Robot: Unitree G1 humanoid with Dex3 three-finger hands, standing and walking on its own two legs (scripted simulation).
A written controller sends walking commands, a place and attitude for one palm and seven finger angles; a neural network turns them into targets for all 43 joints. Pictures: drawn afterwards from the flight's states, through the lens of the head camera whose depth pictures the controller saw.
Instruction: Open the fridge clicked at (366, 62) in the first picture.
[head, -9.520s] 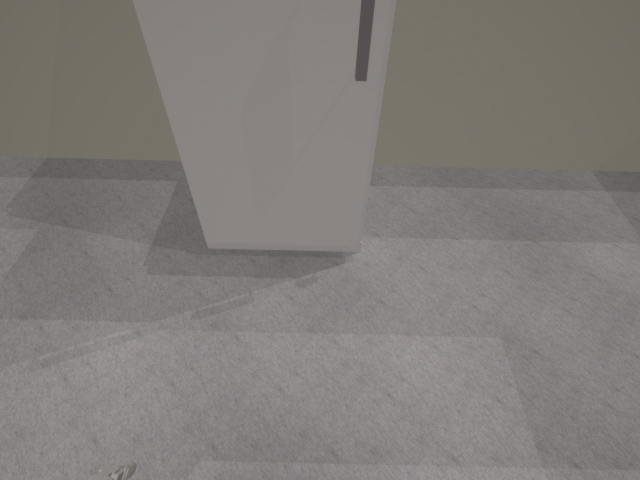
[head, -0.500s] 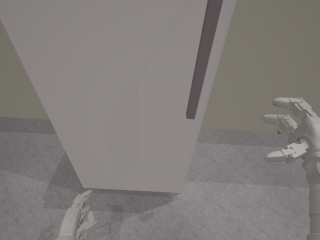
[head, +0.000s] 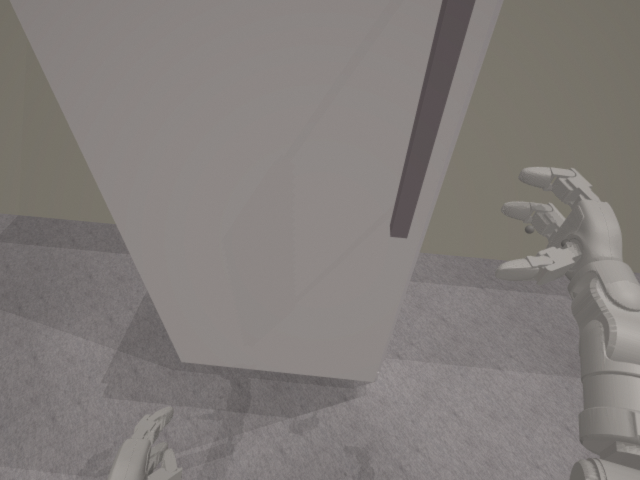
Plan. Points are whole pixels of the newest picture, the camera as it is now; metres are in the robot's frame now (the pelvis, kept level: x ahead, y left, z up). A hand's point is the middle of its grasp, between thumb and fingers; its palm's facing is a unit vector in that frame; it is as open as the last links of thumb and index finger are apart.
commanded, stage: move the hooked fingers beside the handle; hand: right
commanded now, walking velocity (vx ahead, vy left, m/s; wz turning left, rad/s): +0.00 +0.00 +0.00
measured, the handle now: (427, 102) +0.52 -0.10 +0.24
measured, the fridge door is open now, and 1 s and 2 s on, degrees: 0 0 0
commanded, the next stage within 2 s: feel for the door with the fingertips in 1.54 s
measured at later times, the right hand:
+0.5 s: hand (485, 195) +0.44 -0.18 +0.16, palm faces +0.04 +1.00 +0.02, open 14.0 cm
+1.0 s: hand (461, 178) +0.49 -0.16 +0.15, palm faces +0.03 +1.00 +0.03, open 14.0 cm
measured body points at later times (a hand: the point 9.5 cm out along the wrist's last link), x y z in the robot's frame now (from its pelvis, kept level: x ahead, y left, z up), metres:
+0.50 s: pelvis +0.01 +0.00 +0.00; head +0.03 +0.00 +0.45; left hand +0.11 +0.26 -0.11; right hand +0.44 -0.24 +0.16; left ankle -0.02 +0.12 -0.74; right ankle +0.04 -0.12 -0.74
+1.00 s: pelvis +0.02 +0.00 -0.01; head +0.05 +0.00 +0.44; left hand +0.05 +0.27 -0.13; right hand +0.48 -0.22 +0.15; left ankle -0.02 +0.12 -0.74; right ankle +0.04 -0.12 -0.74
